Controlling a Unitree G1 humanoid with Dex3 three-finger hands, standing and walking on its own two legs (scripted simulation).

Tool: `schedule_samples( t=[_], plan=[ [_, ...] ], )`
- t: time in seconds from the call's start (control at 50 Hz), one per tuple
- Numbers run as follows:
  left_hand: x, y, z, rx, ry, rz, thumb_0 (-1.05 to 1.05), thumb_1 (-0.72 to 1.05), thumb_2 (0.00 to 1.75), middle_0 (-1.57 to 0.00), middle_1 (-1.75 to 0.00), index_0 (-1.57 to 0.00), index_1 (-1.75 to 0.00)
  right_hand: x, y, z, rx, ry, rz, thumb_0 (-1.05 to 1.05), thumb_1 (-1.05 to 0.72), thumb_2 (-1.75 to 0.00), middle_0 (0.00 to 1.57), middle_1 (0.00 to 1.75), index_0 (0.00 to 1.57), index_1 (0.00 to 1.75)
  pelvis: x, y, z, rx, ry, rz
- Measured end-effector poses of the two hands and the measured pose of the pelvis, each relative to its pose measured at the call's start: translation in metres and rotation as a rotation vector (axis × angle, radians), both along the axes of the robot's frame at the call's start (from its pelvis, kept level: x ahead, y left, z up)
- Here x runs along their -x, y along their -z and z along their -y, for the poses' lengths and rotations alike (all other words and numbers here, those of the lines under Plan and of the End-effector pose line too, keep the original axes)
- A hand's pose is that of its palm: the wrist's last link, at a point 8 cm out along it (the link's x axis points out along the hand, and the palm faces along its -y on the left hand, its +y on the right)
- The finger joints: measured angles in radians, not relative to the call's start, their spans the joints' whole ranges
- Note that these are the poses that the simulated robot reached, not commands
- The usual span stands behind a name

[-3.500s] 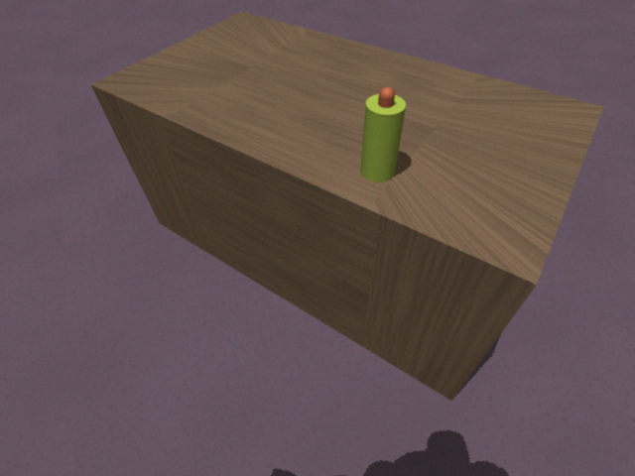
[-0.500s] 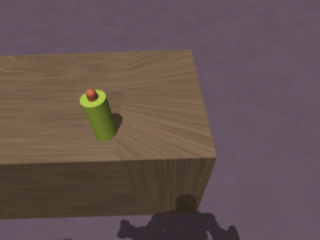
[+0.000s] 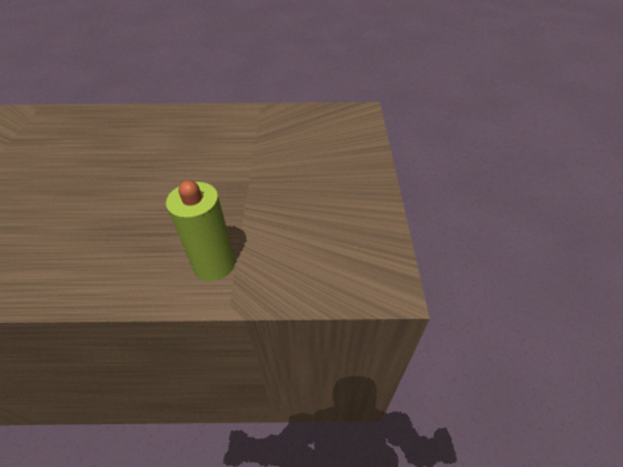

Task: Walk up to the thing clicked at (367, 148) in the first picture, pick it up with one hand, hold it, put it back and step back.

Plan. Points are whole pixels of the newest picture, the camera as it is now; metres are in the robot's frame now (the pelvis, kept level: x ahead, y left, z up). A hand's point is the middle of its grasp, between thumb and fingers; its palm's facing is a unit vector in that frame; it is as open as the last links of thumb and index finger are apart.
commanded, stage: walk up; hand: left
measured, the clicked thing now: (202, 228) +0.49 +0.22 -0.03
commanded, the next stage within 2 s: stand in 0.28 s
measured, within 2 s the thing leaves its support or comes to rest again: neither
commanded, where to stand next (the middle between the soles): +0.06 -0.01 m, yaw +1 degrees
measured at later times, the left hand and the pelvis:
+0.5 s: hand out of the picture +0.08 +0.25 -0.16, palm faces -0.01 -0.94 -0.34, open 7.4 cm; pelvis +0.00 +0.00 +0.00, yaw +1 degrees
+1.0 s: hand out of the picture +0.06 +0.25 -0.15, palm faces +0.00 -0.94 -0.34, open 7.4 cm; pelvis +0.00 +0.00 +0.00, yaw +2 degrees
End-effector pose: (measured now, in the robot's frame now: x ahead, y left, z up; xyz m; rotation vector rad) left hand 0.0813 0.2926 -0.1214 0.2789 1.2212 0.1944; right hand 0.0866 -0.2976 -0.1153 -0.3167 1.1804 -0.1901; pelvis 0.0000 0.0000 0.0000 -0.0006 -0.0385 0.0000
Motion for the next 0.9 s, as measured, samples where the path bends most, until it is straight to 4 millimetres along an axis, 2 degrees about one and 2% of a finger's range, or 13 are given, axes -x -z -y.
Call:
schedule_samples(
  t=[0.32,0.9],
  plan=[
    [0.009,-0.001,-0.003,-0.012,-0.004,-0.032,0.01,0.91,0.90,-0.20,-0.29,-0.20,-0.30,-0.001,0.004,-0.006,-0.016,0.006,-0.020,0.00,-0.90,-0.89,0.20,0.30,0.20,0.30,-0.004,-0.001,-0.002,-0.001,-0.003,-0.001],
    [0.018,-0.004,-0.004,-0.029,-0.004,-0.018,0.01,0.91,0.90,-0.20,-0.29,-0.20,-0.30,0.006,0.003,0.002,-0.007,-0.015,-0.041,0.00,-0.90,-0.89,0.20,0.30,0.20,0.30,-0.001,-0.001,0.003,0.000,-0.023,0.004]
  ],
)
